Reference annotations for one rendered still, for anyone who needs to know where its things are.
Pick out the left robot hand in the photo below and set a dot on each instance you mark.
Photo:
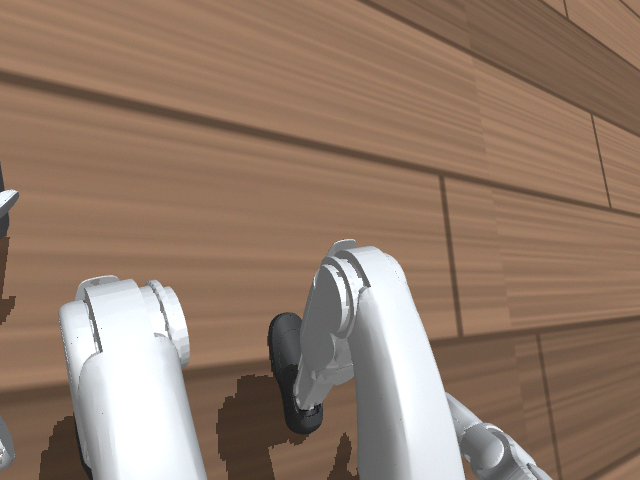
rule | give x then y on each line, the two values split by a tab
7	199

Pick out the right robot hand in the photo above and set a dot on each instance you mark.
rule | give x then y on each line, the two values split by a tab
463	418

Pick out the right robot foot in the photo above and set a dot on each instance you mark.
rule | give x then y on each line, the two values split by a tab
285	352

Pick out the right robot arm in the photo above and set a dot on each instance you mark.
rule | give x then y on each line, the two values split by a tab
494	455

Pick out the bottle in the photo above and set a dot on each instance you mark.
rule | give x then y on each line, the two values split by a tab
4	221

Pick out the left robot foot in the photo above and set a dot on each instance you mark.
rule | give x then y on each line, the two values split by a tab
86	468

